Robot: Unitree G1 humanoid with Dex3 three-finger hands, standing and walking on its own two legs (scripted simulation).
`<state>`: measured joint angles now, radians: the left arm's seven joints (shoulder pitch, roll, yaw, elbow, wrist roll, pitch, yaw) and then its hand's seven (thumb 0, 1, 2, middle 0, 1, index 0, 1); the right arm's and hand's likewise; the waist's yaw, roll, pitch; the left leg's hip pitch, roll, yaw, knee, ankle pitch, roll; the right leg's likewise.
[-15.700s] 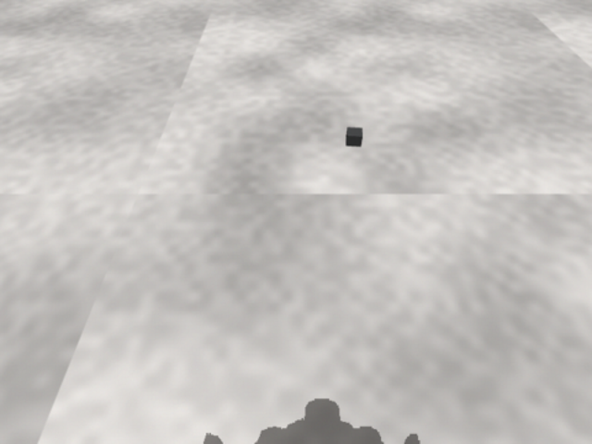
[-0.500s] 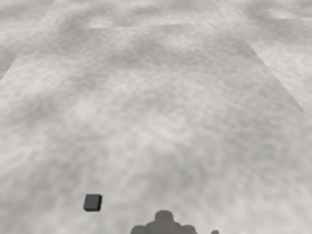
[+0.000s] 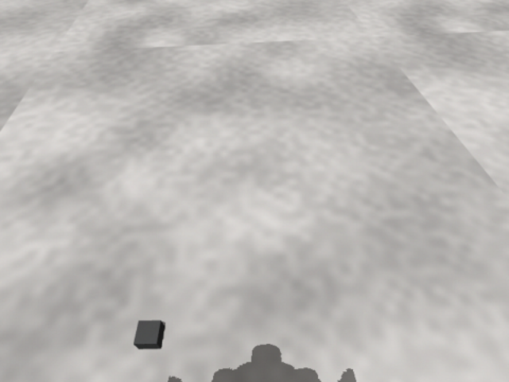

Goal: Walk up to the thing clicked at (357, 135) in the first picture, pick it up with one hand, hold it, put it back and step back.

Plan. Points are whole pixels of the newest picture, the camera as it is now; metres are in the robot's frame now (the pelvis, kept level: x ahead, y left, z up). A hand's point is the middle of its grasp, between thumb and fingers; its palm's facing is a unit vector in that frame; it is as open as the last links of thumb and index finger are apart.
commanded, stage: stand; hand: left
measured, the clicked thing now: (149, 334) +0.41 +0.40 -0.75
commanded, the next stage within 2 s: walk up in 0.26 s
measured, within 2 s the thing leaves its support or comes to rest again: neither
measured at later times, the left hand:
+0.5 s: hand out of the picture +0.03 +0.35 -0.15, palm faces +0.02 -0.86 -0.51, open 7.4 cm
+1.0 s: hand out of the picture +0.06 +0.36 -0.17, palm faces +0.02 -0.92 -0.38, open 7.4 cm
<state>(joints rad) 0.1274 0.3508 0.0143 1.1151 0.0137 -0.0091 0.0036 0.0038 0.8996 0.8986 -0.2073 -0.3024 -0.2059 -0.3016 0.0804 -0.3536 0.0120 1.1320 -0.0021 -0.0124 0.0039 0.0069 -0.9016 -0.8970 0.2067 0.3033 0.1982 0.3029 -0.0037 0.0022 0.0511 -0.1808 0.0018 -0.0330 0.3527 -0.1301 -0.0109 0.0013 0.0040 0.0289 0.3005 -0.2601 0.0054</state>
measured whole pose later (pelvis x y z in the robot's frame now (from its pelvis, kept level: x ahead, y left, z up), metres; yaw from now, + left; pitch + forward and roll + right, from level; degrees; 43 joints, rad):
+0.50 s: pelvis +0.01 +0.05 -0.01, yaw +3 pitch -2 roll -1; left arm 0.26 0.40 0.07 0.98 0.04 -0.04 0.07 0.00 0.89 0.90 -0.21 -0.30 -0.21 -0.30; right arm 0.16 -0.45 -0.09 0.93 -0.06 0.09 0.08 0.01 -0.90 -0.90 0.20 0.30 0.20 0.30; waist 0.00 0.05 0.12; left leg -0.41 0.02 -0.08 0.79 -0.39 0.00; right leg -0.06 -0.08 0.00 0.46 -0.37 0.05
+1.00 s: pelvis +0.02 +0.10 -0.03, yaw +2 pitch -3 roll +1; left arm 0.23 0.36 0.05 0.88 0.04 0.02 -0.01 0.00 0.90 0.90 -0.21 -0.30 -0.21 -0.30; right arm 0.13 -0.37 -0.04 0.86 0.01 0.04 -0.01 0.01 -0.90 -0.90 0.21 0.30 0.20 0.30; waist 0.03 0.01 0.15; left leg -0.39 -0.05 -0.04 0.91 -0.53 0.02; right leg -0.28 0.00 -0.02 0.69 -0.36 -0.04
